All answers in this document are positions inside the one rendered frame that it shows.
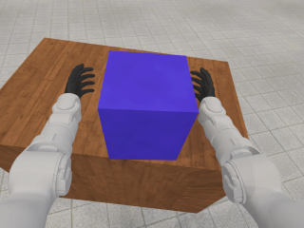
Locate robot right hand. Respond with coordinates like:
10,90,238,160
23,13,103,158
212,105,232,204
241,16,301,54
190,67,216,103

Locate robot right upper arm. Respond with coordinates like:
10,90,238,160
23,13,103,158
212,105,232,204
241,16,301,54
221,154,304,228

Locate robot left forearm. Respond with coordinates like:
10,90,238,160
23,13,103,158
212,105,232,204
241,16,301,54
8,93,82,193

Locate robot left hand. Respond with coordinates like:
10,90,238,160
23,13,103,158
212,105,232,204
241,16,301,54
65,64,95,100

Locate carton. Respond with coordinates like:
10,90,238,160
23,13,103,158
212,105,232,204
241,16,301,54
97,50,199,161

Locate robot left upper arm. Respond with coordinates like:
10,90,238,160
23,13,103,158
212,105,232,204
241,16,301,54
0,151,72,228

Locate pedestal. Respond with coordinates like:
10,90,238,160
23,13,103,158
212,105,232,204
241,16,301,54
0,37,249,214

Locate robot right forearm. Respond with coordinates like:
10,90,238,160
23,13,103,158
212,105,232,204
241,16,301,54
198,96,283,190

